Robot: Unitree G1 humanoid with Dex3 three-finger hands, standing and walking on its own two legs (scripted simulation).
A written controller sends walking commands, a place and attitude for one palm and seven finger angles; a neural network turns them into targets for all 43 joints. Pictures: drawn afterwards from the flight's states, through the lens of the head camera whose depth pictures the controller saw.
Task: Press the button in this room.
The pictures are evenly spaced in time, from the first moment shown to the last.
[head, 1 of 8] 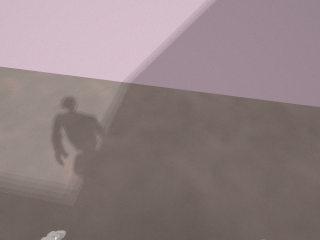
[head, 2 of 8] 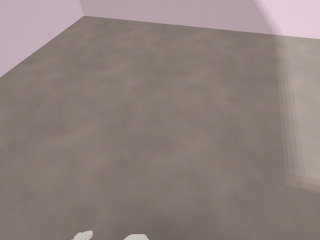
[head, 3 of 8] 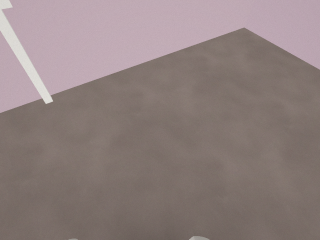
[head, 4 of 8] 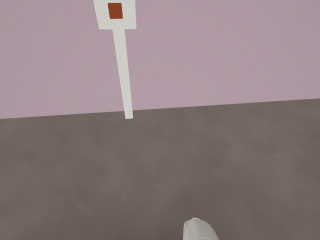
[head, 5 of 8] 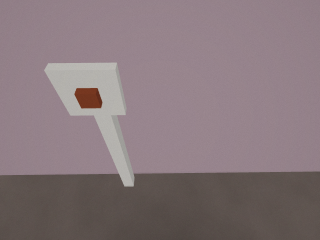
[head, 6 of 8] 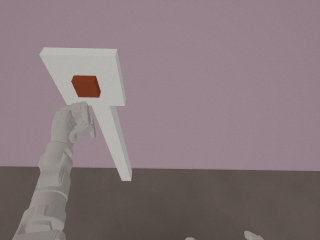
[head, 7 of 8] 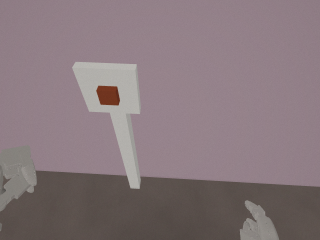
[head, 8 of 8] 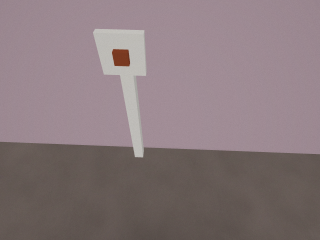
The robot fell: no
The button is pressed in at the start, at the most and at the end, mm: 0 14 0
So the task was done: yes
